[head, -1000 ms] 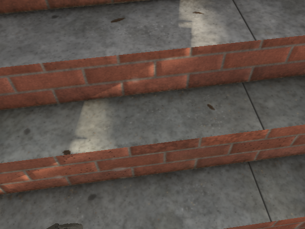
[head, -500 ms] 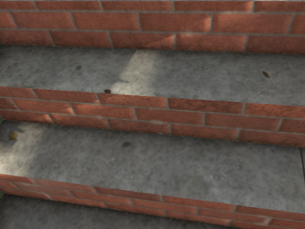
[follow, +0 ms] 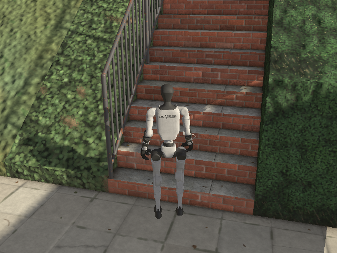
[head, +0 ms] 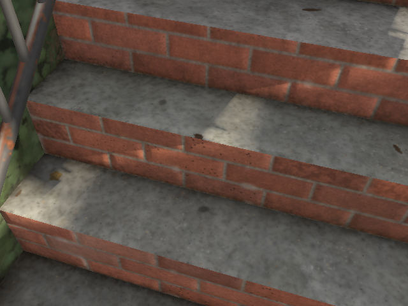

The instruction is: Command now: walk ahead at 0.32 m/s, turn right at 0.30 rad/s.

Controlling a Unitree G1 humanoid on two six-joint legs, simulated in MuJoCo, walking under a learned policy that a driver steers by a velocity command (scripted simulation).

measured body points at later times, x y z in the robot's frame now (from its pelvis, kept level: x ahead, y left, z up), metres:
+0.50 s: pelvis +0.07 +0.00 +0.00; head +0.11 -0.03 +0.45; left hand +0.08 +0.26 -0.12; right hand +0.28 -0.23 -0.06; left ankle +0.19 +0.09 -0.45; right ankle -0.07 -0.07 -0.74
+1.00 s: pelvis +0.30 -0.04 +0.17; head +0.33 -0.04 +0.62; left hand +0.59 -0.03 +0.09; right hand +0.14 -0.20 +0.04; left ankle +0.30 +0.08 -0.56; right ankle +0.28 -0.20 -0.23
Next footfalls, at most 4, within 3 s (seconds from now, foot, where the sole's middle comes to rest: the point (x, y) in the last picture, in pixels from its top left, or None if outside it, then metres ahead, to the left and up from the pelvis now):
0.14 right None -0.03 -0.08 -0.78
0.60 left None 0.34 0.07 -0.60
1.20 right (358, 270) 0.50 -0.34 -0.39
1.74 left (314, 137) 0.75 -0.23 -0.18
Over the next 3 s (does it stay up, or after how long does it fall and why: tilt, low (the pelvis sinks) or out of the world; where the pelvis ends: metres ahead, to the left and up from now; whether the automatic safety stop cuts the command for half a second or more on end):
stays up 1.23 -0.17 0.92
